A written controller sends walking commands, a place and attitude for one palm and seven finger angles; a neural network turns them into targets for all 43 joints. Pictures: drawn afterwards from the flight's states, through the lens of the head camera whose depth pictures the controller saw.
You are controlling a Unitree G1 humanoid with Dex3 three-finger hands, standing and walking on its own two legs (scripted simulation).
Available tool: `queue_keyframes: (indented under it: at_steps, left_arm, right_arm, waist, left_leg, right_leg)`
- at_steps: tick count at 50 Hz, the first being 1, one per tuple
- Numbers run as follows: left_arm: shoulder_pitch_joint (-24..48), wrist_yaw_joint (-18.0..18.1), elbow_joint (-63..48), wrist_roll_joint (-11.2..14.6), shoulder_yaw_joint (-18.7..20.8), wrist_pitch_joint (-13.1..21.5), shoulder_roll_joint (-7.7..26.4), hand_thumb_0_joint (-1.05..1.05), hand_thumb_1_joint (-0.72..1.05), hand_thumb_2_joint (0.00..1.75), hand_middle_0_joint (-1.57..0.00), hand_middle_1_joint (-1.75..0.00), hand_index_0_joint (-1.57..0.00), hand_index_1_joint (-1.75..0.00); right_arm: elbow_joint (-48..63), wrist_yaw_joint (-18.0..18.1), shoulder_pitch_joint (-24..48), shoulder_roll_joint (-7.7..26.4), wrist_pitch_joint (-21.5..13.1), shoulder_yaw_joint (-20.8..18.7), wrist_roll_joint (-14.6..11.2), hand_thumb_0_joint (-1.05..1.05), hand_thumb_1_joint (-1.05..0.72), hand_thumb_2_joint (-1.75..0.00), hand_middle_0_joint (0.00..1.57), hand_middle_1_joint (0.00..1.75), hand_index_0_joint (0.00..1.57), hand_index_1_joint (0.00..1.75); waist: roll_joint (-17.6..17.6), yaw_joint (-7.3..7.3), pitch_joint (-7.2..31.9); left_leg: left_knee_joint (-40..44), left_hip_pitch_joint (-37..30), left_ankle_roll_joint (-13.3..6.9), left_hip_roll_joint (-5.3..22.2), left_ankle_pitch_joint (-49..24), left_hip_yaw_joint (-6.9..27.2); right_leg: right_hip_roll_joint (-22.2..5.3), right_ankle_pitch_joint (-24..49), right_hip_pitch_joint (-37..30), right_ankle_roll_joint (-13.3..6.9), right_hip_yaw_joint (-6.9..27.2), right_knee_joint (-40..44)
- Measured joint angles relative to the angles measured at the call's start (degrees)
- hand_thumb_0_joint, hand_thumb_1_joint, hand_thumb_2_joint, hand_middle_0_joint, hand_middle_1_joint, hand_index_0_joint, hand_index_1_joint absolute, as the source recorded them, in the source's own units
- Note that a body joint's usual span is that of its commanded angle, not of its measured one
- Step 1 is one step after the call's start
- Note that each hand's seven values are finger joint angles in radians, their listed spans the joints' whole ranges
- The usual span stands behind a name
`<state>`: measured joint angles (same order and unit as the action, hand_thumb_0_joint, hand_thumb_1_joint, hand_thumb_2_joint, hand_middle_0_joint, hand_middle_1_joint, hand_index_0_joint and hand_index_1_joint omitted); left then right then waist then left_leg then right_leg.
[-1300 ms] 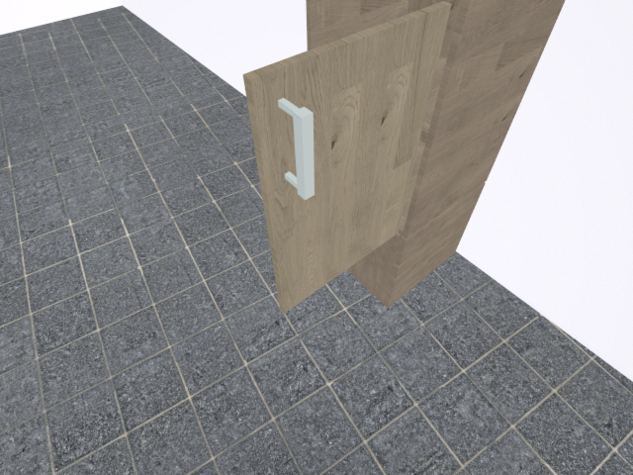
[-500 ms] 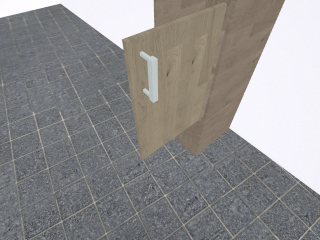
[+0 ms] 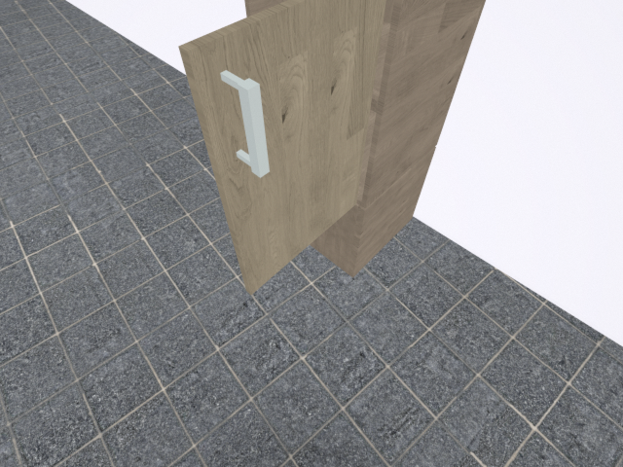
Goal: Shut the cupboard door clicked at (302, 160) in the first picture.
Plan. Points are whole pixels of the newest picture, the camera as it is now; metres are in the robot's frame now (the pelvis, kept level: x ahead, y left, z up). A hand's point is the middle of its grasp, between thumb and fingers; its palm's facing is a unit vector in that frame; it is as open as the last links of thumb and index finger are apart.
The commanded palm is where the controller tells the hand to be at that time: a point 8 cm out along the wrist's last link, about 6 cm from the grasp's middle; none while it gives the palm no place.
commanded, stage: walk to a spot facing it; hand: left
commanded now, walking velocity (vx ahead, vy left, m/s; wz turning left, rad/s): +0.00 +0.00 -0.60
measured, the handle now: (245, 126) +0.52 +0.14 +0.14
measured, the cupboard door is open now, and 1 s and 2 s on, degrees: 90 90 90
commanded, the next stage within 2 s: none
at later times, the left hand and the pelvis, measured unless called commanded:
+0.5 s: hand out of the picture +0.08 +0.18 -0.16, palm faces -0.17 -0.95 -0.26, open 7.4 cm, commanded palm none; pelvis +0.00 -0.01 +0.01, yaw -16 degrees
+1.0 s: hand (258, 416) +0.21 +0.10 -0.16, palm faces -0.53 -0.80 -0.29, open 7.4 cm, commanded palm none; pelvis +0.00 -0.02 +0.00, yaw -34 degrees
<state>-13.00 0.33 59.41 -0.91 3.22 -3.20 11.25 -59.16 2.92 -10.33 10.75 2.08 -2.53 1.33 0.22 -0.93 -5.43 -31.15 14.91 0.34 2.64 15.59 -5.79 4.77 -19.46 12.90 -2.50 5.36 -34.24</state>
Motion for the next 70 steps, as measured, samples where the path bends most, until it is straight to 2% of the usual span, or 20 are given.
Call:
queue_keyframes:
  at_steps: [4, 7, 10, 14, 23, 27, 28, 30, 32, 34, 40, 43, 46, 50, 57, 59, 62, 65, 67, 70]
  left_arm:
    - [1.38, -0.69, -2.04, -0.18, 0.90, -0.64, -0.01, 0.00, 0.90, 0.90, -0.20, -0.30, -0.20, -0.30]
    - [0.62, -0.98, -4.16, -0.44, 1.22, 0.60, 0.60, 0.00, 0.90, 0.90, -0.20, -0.30, -0.20, -0.30]
    - [0.84, -0.08, -4.34, -0.62, 1.17, 1.38, 0.31, 0.00, 0.90, 0.90, -0.20, -0.30, -0.20, -0.30]
    - [0.03, 0.96, -4.26, -0.47, 0.97, 1.60, -0.35, 0.00, 0.90, 0.90, -0.20, -0.30, -0.20, -0.30]
    - [-1.33, 0.91, -4.70, -0.73, 1.07, 1.26, -0.30, 0.00, 0.90, 0.90, -0.20, -0.30, -0.21, -0.30]
    - [-1.61, 0.75, -5.02, -0.35, 1.46, 0.57, 0.44, 0.00, 0.90, 0.90, -0.20, -0.30, -0.21, -0.30]
    - [-1.43, 0.53, -5.16, -0.10, 1.50, 0.30, 0.58, 0.00, 0.90, 0.90, -0.20, -0.30, -0.21, -0.30]
    - [0.00, -0.03, -5.29, -0.31, 1.91, -0.14, 1.86, 0.00, 0.90, 0.90, -0.20, -0.30, -0.21, -0.30]
    - [1.39, -0.56, -5.62, -0.58, 2.39, -0.35, 2.93, 0.00, 0.90, 0.90, -0.20, -0.30, -0.20, -0.30]
    - [2.64, -1.08, -6.50, -0.48, 2.63, -0.44, 3.47, 0.00, 0.90, 0.90, -0.20, -0.30, -0.20, -0.30]
    - [4.78, -2.19, -8.60, -0.32, 2.10, -0.08, 3.66, 0.00, 0.91, 0.90, -0.20, -0.30, -0.20, -0.30]
    - [4.83, -2.42, -9.65, -0.43, 1.57, 0.99, 4.38, 0.00, 0.91, 0.90, -0.20, -0.30, -0.20, -0.30]
    - [5.89, -1.10, -9.29, -0.33, 0.99, 1.84, 3.20, 0.00, 0.90, 0.90, -0.20, -0.30, -0.20, -0.30]
    - [5.43, 0.16, -8.99, -0.45, 0.40, 1.18, 1.99, 0.00, 0.90, 0.90, -0.20, -0.30, -0.20, -0.30]
    - [4.40, -0.13, -7.87, -0.63, -0.06, 0.52, 0.85, 0.00, 0.90, 0.90, -0.20, -0.30, -0.21, -0.30]
    - [3.95, -0.28, -7.90, -0.16, 0.08, -0.03, 0.67, 0.00, 0.90, 0.90, -0.20, -0.30, -0.21, -0.30]
    - [4.98, -0.86, -7.35, -0.29, 0.75, -0.75, 1.61, 0.00, 0.90, 0.90, -0.20, -0.30, -0.21, -0.30]
    - [5.76, -1.60, -7.29, -0.39, 1.55, -0.83, 2.22, 0.00, 0.90, 0.90, -0.20, -0.30, -0.20, -0.30]
    - [5.78, -2.02, -7.62, -0.35, 1.79, -0.89, 2.18, 0.00, 0.90, 0.90, -0.20, -0.30, -0.20, -0.30]
    - [5.38, -2.73, -7.75, -0.52, 1.77, -0.88, 1.87, 0.00, 0.91, 0.90, -0.20, -0.30, -0.20, -0.30]
  right_arm:
    - [1.33, -0.19, 0.20, 0.68, -0.36, -0.34, 0.53, 0.01, -0.90, -0.90, 0.20, 0.30, 0.20, 0.30]
    - [2.06, -0.51, -0.06, 1.14, 0.17, -0.49, 0.32, 0.01, -0.90, -0.90, 0.20, 0.30, 0.20, 0.30]
    - [2.33, -0.87, 1.45, 2.13, 1.51, -1.27, -0.14, 0.01, -0.90, -0.90, 0.20, 0.30, 0.20, 0.30]
    - [3.57, -0.74, 3.60, 2.59, 1.53, -1.58, -0.39, 0.01, -0.91, -0.90, 0.20, 0.30, 0.20, 0.30]
    - [7.10, -0.69, 7.28, 1.17, 0.74, -0.98, -1.16, 0.01, -0.91, -0.90, 0.20, 0.30, 0.20, 0.30]
    - [8.59, -0.64, 7.07, 0.69, -0.70, -0.14, -1.26, 0.01, -0.91, -0.90, 0.20, 0.30, 0.20, 0.30]
    - [8.99, -0.55, 6.60, 0.90, -1.36, -0.03, -0.94, 0.01, -0.91, -0.90, 0.20, 0.30, 0.20, 0.30]
    - [9.03, -0.43, 5.92, 0.10, -1.71, 0.50, -0.15, 0.01, -0.91, -0.90, 0.20, 0.30, 0.20, 0.30]
    - [9.08, -0.51, 4.26, -0.50, -1.78, 1.15, 0.36, 0.01, -0.91, -0.90, 0.20, 0.30, 0.20, 0.30]
    - [8.83, -0.51, 2.70, -0.71, -1.62, 1.40, 0.66, 0.01, -0.90, -0.90, 0.20, 0.30, 0.20, 0.30]
    - [7.71, -0.94, -0.66, 0.62, -1.06, 0.67, 0.79, 0.01, -0.90, -0.90, 0.20, 0.30, 0.20, 0.30]
    - [7.60, -1.39, -2.92, 1.85, -0.45, -0.02, 0.27, 0.01, -0.90, -0.90, 0.20, 0.30, 0.20, 0.30]
    - [6.44, -1.28, -1.77, 4.27, 1.54, -0.96, -0.44, 0.01, -0.90, -0.90, 0.20, 0.30, 0.20, 0.30]
    - [5.94, -1.29, -0.17, 4.93, 2.08, -1.38, -0.55, 0.01, -0.91, -0.90, 0.20, 0.30, 0.20, 0.30]
    - [7.49, -1.34, 0.18, 2.89, 0.40, -0.65, -0.96, 0.01, -0.91, -0.90, 0.19, 0.30, 0.20, 0.30]
    - [8.12, -1.21, -0.68, 2.53, -0.86, -0.07, -0.75, 0.01, -0.91, -0.90, 0.20, 0.30, 0.20, 0.30]
    - [7.93, -0.91, -1.11, 0.61, -1.85, 0.98, 0.25, 0.01, -0.91, -0.90, 0.20, 0.30, 0.20, 0.30]
    - [7.71, -0.88, -2.54, -0.90, -2.04, 1.71, 0.67, 0.01, -0.91, -0.90, 0.20, 0.30, 0.20, 0.30]
    - [7.33, -0.93, -3.40, -1.33, -2.00, 1.86, 0.77, 0.01, -0.90, -0.90, 0.20, 0.30, 0.20, 0.30]
    - [6.58, -1.11, -4.50, -1.02, -2.15, 1.36, 0.97, 0.01, -0.91, -0.90, 0.20, 0.30, 0.20, 0.30]
  waist:
    - [-1.01, -0.52, -1.45]
    - [-1.57, -0.72, -0.66]
    - [-2.98, -0.35, -1.39]
    - [-2.48, -0.36, -1.80]
    - [0.33, -1.65, -0.86]
    - [0.72, -1.64, 0.49]
    - [0.02, -1.40, 0.90]
    - [1.36, -1.74, 0.04]
    - [1.82, -1.79, -0.31]
    - [1.39, -1.77, -0.81]
    - [-1.45, -0.33, -2.12]
    - [-1.17, 0.70, -1.54]
    - [-2.93, 1.36, -2.99]
    - [-2.05, 1.91, -3.37]
    - [0.61, 1.72, -1.50]
    - [0.20, 1.73, -0.16]
    - [1.45, 1.21, -0.79]
    - [1.41, 0.81, -0.95]
    - [0.78, 0.56, -0.61]
    - [-0.45, 0.80, 0.31]
  left_leg:
    - [-0.96, 0.36, 0.31, 1.43, 0.32, -2.58]
    - [-5.34, 2.69, 1.31, 2.92, 2.41, -3.37]
    - [-20.81, 8.27, 1.88, 1.77, 11.27, 2.90]
    - [-30.25, 11.50, 2.85, -0.21, 10.57, 5.36]
    - [-18.61, 8.10, 3.10, -1.92, 10.05, 6.54]
    - [-2.00, 2.02, 1.82, -1.41, 1.90, 6.87]
    - [-0.04, 1.50, 0.42, -0.40, -0.84, 7.18]
    - [-2.31, 1.56, 0.18, -0.17, 1.53, 5.60]
    - [-1.69, 0.62, 0.75, 0.66, 2.81, 4.74]
    - [-0.04, -0.56, 1.29, 1.82, 2.34, 4.06]
    - [-0.16, -2.58, 2.74, 5.77, 3.33, 0.12]
    - [-6.57, -0.48, 3.71, 6.55, 6.46, -2.20]
    - [-24.17, 6.57, 3.55, 5.05, 15.07, 2.69]
    - [-32.36, 11.80, 3.96, 2.66, 11.63, 4.13]
    - [-13.03, 6.86, 3.54, -0.19, 7.39, 3.34]
    - [-3.62, 3.62, 1.88, 0.33, 3.13, 3.62]
    - [-4.93, 3.19, -0.63, 1.18, 3.15, 1.50]
    - [-1.53, 0.67, -0.48, 2.56, 1.87, 0.03]
    - [0.79, -0.84, -0.12, 3.60, 0.98, -1.15]
    - [2.77, -2.55, 0.56, 5.12, 0.77, -3.45]
  right_leg:
    - [-2.49, -8.02, 4.91, 1.20, -4.26, -11.95]
    - [-4.27, -1.90, 2.40, 1.02, -5.03, -3.03]
    - [-2.47, -2.52, 3.07, -0.62, -4.81, -3.59]
    - [-1.57, 0.29, 1.68, -1.02, -2.28, 0.83]
    - [-0.52, 3.38, 0.71, 0.05, 4.10, 5.36]
    - [1.10, 1.99, 2.64, 1.42, 6.18, 2.34]
    - [1.62, -1.91, 4.47, 1.88, 5.17, -1.43]
    - [0.18, -9.23, 8.87, 3.29, 2.10, -13.82]
    - [-1.24, -10.33, 12.69, 4.41, -1.10, -24.42]
    - [-2.92, -9.65, 14.53, 5.23, -3.86, -28.40]
    - [-5.43, -6.21, 10.56, 4.69, -8.90, -13.15]
    - [-6.22, 4.06, 5.23, 2.50, -8.96, -0.62]
    - [-4.88, 1.25, 6.80, 1.38, -7.53, -3.74]
    - [-3.81, 2.96, 5.78, 1.74, -4.69, -0.56]
    - [-2.58, 4.66, 5.42, 2.74, 0.09, 1.95]
    - [-1.40, 2.97, 7.11, 3.05, 0.60, -0.53]
    - [-1.75, -8.28, 12.40, 3.94, -1.49, -16.92]
    - [-3.37, -7.83, 15.54, 5.20, -4.86, -28.62]
    - [-4.81, -6.51, 15.32, 5.69, -6.70, -28.35]
    - [-6.60, -5.80, 12.74, 5.60, -8.68, -20.48]
